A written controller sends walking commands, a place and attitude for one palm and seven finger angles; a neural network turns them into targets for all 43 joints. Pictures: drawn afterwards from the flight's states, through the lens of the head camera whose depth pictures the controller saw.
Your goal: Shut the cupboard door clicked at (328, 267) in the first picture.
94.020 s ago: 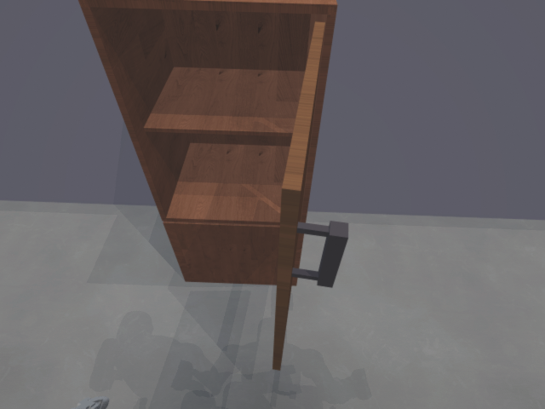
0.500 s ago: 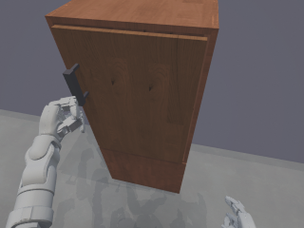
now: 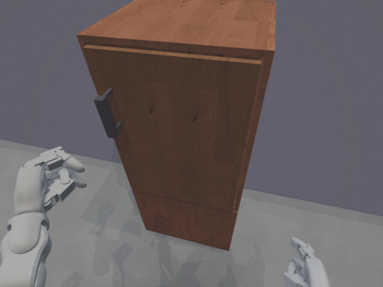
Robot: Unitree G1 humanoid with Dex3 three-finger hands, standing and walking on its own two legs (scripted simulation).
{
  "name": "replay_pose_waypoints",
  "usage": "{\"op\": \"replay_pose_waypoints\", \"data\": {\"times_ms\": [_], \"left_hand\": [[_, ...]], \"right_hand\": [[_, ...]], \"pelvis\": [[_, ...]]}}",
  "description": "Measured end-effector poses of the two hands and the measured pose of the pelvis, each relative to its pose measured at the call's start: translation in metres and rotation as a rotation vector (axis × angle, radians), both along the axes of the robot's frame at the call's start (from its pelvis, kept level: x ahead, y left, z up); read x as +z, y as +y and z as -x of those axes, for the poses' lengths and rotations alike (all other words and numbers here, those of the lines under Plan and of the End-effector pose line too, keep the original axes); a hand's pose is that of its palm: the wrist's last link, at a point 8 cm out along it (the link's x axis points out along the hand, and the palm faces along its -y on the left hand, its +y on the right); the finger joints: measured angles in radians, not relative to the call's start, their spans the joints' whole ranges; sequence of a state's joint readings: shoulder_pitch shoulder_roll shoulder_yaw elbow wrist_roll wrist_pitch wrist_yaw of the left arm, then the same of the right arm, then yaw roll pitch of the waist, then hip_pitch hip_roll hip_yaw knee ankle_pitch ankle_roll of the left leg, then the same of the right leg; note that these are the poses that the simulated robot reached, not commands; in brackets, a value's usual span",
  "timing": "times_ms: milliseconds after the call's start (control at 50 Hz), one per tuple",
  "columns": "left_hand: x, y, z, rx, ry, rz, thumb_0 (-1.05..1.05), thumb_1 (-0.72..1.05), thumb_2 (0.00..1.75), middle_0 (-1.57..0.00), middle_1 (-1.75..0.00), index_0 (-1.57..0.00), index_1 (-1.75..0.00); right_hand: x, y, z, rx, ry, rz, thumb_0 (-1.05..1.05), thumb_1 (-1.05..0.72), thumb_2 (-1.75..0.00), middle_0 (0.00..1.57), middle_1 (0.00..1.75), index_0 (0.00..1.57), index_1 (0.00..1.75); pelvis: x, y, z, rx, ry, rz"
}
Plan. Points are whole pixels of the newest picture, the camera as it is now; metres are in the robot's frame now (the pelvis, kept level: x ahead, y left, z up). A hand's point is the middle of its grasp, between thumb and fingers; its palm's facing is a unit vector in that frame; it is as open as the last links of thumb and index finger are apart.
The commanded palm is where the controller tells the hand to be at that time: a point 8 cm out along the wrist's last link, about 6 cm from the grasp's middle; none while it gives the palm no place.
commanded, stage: draw the hand back to the body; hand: left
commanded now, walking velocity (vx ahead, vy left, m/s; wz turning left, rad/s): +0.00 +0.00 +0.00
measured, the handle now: (111, 113) +0.52 +0.27 +0.09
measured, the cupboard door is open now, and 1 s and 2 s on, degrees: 0 0 0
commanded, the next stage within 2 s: step back with the hand held close in 0.84 s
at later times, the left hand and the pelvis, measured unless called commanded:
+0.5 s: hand (38, 188) +0.22 +0.27 +0.17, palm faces +0.45 -0.78 -0.43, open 6.4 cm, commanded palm +0.18 +0.30 +0.19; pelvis +0.03 +0.00 +0.01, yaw -1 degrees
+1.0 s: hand (49, 186) +0.23 +0.25 +0.17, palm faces +0.46 -0.78 -0.42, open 7.4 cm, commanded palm +0.18 +0.29 +0.19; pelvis +0.03 -0.01 +0.01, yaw +0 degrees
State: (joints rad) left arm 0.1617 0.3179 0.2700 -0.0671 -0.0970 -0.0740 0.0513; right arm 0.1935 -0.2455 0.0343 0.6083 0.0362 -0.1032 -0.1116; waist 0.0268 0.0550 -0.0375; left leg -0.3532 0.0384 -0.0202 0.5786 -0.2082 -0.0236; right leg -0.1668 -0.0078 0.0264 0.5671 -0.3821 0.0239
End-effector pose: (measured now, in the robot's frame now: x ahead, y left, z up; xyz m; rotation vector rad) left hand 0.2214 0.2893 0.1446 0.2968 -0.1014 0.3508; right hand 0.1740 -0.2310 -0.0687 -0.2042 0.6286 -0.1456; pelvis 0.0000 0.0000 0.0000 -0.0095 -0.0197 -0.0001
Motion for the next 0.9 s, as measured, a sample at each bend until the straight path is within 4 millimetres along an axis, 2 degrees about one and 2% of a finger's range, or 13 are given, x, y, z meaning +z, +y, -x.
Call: {"op": "replay_pose_waypoints", "data": {"times_ms": [120,320,520,600,740,900], "left_hand": [[0.01,0.011,0.014,0.069,-0.02,-0.045,0.01,0.89,0.89,-0.9,-1.06,-0.91,-1.06],[0.034,0.01,0.024,0.059,-0.047,-0.131,0.01,0.89,0.89,-0.63,-0.76,-0.63,-0.76],[0.046,0.014,0.046,0.115,-0.021,-0.205,0.01,0.89,0.89,-0.36,-0.47,-0.37,-0.47],[0.047,0.012,0.048,0.137,-0.024,-0.199,0.01,0.89,0.89,-0.29,-0.38,-0.29,-0.39],[0.041,0.003,0.041,0.128,-0.013,-0.174,0.01,0.89,0.89,-0.23,-0.32,-0.23,-0.32],[0.045,-0.005,0.04,0.108,-0.025,-0.188,0.01,0.89,0.89,-0.21,-0.3,-0.21,-0.3]], "right_hand": [[0.003,0.014,-0.013,0.041,0.003,-0.002,0.01,-0.9,-0.9,0.2,0.3,0.2,0.3],[0.003,0.028,-0.026,0.06,0.004,-0.046,0.01,-0.9,-0.9,0.2,0.3,0.21,0.3],[-0.001,0.017,-0.031,0.051,0.032,-0.037,0.01,-0.9,-0.9,0.2,0.3,0.21,0.3],[-0.003,0.013,-0.034,0.055,0.037,-0.029,0.01,-0.9,-0.9,0.2,0.3,0.2,0.3],[-0.001,0.005,-0.038,0.046,0.032,-0.026,0.01,-0.9,-0.9,0.2,0.3,0.2,0.3],[0.002,-0.002,-0.041,0.033,0.015,-0.029,0.01,-0.9,-0.9,0.2,0.3,0.2,0.3]], "pelvis": [[0.004,0.005,-0.007,-0.001,-0.019,-0.004],[0.009,0.008,-0.021,-0.017,-0.024,-0.017],[0.009,0.004,-0.031,-0.016,-0.022,-0.018],[0.009,0.001,-0.032,-0.008,-0.024,-0.02],[0.01,-0.006,-0.033,-0.007,-0.023,-0.025],[0.01,-0.012,-0.036,-0.011,-0.03,-0.023]]}}
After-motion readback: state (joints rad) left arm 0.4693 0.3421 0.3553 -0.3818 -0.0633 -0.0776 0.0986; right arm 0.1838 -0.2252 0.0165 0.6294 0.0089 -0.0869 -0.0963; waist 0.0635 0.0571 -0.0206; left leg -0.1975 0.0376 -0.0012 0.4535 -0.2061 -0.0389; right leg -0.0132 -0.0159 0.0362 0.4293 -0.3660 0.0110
